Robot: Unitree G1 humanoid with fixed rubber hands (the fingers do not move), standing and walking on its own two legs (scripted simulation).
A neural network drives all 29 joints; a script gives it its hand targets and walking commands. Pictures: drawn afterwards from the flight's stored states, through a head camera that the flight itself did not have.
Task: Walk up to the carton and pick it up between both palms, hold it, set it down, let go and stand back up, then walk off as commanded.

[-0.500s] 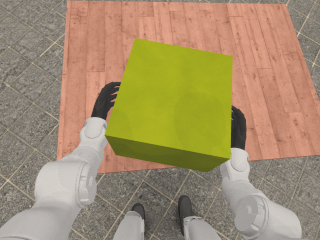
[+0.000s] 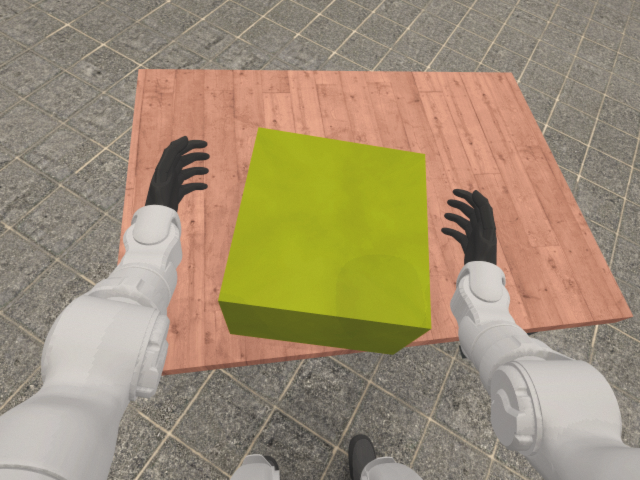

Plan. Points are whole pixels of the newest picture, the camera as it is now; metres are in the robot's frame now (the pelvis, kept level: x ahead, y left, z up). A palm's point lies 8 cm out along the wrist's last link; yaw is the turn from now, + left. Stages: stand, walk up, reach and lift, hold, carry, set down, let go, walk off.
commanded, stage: set down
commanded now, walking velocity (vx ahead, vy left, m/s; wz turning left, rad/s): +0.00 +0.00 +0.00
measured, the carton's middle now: (327, 244) +0.45 -0.03 -0.11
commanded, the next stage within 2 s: none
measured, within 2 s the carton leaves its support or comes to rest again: neither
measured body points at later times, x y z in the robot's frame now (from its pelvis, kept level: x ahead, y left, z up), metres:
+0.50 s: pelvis -0.02 +0.01 -0.03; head +0.10 +0.07 +0.40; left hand +0.45 +0.21 -0.02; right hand +0.38 -0.20 -0.02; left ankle +0.00 +0.07 -0.71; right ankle +0.03 -0.19 -0.71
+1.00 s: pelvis -0.03 +0.02 -0.04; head +0.08 +0.07 +0.39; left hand +0.44 +0.23 -0.04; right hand +0.36 -0.21 -0.02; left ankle +0.00 +0.07 -0.71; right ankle +0.03 -0.19 -0.71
